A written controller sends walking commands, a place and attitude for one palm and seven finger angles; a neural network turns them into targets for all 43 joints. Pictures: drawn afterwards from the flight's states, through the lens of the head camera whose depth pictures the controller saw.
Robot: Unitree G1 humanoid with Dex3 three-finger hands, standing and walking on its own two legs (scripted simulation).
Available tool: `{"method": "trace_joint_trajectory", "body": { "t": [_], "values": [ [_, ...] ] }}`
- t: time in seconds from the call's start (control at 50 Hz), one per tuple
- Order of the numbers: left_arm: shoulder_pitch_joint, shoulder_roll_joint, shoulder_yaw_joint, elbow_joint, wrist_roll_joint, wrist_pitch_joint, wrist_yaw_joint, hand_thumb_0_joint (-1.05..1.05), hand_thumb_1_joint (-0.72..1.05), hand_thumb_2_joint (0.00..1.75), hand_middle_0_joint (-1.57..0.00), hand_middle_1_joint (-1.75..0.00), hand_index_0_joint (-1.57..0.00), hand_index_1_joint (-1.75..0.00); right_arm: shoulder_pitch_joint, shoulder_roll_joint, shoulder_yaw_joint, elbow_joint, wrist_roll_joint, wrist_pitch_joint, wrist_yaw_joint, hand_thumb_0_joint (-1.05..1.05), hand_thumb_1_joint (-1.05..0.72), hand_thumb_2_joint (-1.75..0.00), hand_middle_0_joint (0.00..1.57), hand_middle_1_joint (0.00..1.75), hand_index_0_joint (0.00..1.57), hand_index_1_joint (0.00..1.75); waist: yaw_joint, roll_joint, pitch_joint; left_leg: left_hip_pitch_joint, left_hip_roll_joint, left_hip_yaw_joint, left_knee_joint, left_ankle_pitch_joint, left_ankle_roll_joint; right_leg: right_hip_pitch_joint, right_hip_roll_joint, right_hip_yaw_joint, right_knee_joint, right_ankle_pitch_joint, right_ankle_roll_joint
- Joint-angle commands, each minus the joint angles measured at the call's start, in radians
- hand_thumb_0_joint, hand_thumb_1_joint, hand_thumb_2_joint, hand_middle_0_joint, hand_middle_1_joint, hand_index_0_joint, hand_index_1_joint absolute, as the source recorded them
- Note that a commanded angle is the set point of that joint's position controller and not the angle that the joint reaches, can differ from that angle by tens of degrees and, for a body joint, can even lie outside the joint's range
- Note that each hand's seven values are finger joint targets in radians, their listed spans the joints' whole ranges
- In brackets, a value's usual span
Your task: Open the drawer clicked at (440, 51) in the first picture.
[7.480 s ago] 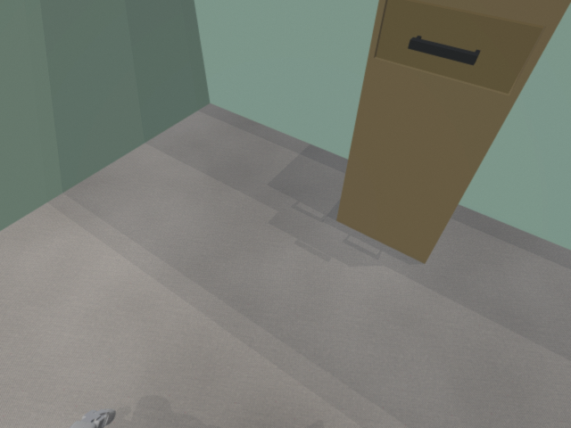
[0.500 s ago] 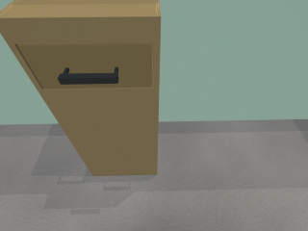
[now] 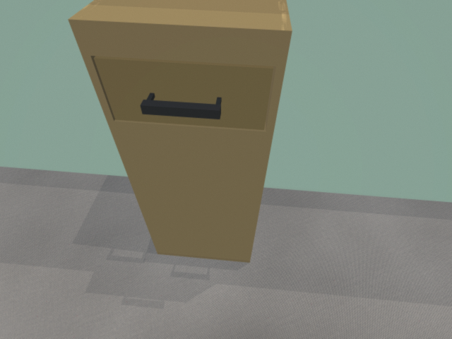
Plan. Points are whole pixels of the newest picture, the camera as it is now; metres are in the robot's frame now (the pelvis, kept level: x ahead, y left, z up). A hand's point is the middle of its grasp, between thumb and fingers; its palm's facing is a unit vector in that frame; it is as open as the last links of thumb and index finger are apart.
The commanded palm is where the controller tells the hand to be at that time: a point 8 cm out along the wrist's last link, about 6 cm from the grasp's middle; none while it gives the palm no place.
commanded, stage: come to a stop and stand still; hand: left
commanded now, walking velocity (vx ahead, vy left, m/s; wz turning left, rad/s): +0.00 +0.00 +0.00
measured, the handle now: (183, 104) +0.57 +0.15 +0.12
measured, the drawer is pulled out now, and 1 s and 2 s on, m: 0.00 0.00 0.00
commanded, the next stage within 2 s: look again from close up in 1.38 s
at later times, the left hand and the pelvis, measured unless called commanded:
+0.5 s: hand out of the picture +0.04 +0.20 -0.16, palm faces -0.03 -0.98 -0.21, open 7.4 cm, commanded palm none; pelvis +0.02 +0.03 +0.01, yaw -2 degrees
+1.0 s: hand out of the picture +0.10 +0.16 -0.16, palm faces -0.01 -0.97 -0.23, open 7.3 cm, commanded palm none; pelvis +0.06 -0.02 +0.01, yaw -1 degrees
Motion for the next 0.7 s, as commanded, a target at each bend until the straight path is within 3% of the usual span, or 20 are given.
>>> {"method": "trace_joint_trajectory", "body": {
  "t": [0.0,0.04,0.08,0.12,0.18,0.24,0.28,0.36,0.44,0.68],
  "values": [
    [-0.007,0.077,0.010,-0.083,0.004,-0.018,-0.012,0.00,0.90,0.90,-0.20,-0.30,-0.20,-0.30,0.006,-0.125,-0.007,-0.092,-0.005,-0.013,-0.003,0.00,-0.90,-0.90,0.20,0.30,0.20,0.30,-0.005,0.122,0.070,-0.175,0.181,-0.199,-0.353,-0.084,0.056,0.052,0.042,0.020,0.015,-0.076,-0.020],
    [0.005,0.075,0.008,-0.073,0.004,-0.019,-0.020,0.00,0.90,0.90,-0.20,-0.30,-0.20,-0.30,0.022,-0.126,-0.002,-0.086,-0.003,-0.017,-0.005,0.00,-0.90,-0.90,0.20,0.30,0.20,0.30,-0.011,0.046,0.127,-0.191,0.177,-0.217,-0.390,-0.135,0.049,0.042,0.053,0.041,0.018,-0.039,-0.016],
    [0.026,0.071,0.004,-0.066,0.001,-0.021,-0.022,0.00,0.90,0.90,-0.20,-0.30,-0.20,-0.30,0.036,-0.132,0.000,-0.077,0.000,-0.023,-0.007,0.00,-0.90,-0.90,0.20,0.30,0.20,0.30,-0.007,0.020,0.135,-0.182,0.174,-0.227,-0.416,-0.198,0.045,0.045,0.052,0.063,-0.007,-0.021,-0.017],
    [0.037,0.076,0.005,-0.064,0.001,-0.023,-0.022,0.00,0.90,0.90,-0.20,-0.30,-0.20,-0.30,0.045,-0.123,0.002,-0.061,0.000,-0.030,-0.010,0.00,-0.90,-0.90,0.20,0.30,0.20,0.30,-0.004,0.039,0.109,-0.136,0.170,-0.231,-0.423,-0.171,0.042,0.044,0.050,0.079,-0.019,-0.009,-0.018],
    [0.040,0.079,0.002,-0.057,-0.001,-0.034,-0.021,0.00,0.90,0.90,-0.20,-0.30,-0.20,-0.30,0.061,-0.117,0.005,-0.043,0.001,-0.038,-0.010,0.00,-0.90,-0.90,0.20,0.30,0.20,0.30,-0.007,-0.051,0.075,-0.097,0.145,-0.211,-0.391,-0.146,0.039,0.071,0.045,0.125,-0.094,0.022,-0.026],
    [0.027,0.089,-0.003,-0.051,-0.006,-0.045,-0.019,0.00,0.90,0.90,-0.20,-0.30,-0.20,-0.30,0.091,-0.113,0.013,-0.012,0.002,-0.047,-0.010,0.00,-0.90,-0.90,0.20,0.30,0.20,0.30,-0.020,-0.027,0.055,-0.048,0.122,-0.199,-0.392,-0.092,0.025,0.073,0.036,0.167,-0.127,0.040,-0.037],
    [0.023,0.090,-0.005,-0.044,-0.007,-0.045,-0.018,0.00,0.90,0.90,-0.20,-0.30,-0.20,-0.30,0.100,-0.115,0.016,0.009,0.003,-0.047,-0.010,0.00,-0.90,-0.90,0.20,0.30,0.20,0.30,-0.021,-0.008,0.077,-0.053,0.123,-0.199,-0.410,-0.119,0.018,0.066,0.033,0.169,-0.134,0.029,-0.037],
    [0.029,0.081,-0.007,-0.024,-0.008,-0.050,-0.016,0.00,0.90,0.90,-0.20,-0.30,-0.20,-0.30,0.120,-0.102,0.023,0.047,0.004,-0.053,-0.013,0.00,-0.90,-0.90,0.20,0.30,0.20,0.30,-0.021,-0.008,0.069,-0.032,0.119,-0.181,-0.406,-0.056,0.017,0.087,0.026,0.182,-0.148,0.067,-0.040],
    [0.024,0.077,-0.008,-0.006,-0.012,-0.056,-0.015,0.00,0.90,0.90,-0.20,-0.30,-0.20,-0.30,0.145,-0.089,0.032,0.084,0.006,-0.063,-0.017,0.00,-0.90,-0.90,0.20,0.30,0.20,0.30,-0.022,-0.004,0.037,0.021,0.113,-0.143,-0.370,0.109,0.015,0.115,0.014,0.183,-0.149,0.132,-0.039],
    [0.001,0.066,-0.007,0.032,-0.019,-0.058,-0.010,0.00,0.90,0.90,-0.20,-0.30,-0.20,-0.30,0.176,-0.065,0.034,0.160,0.008,-0.069,-0.030,0.00,-0.90,-0.90,0.20,0.30,0.20,0.30,-0.028,-0.008,0.008,0.108,0.113,-0.084,-0.287,0.340,0.013,0.153,0.010,0.180,-0.130,0.267,-0.035]
  ]
}}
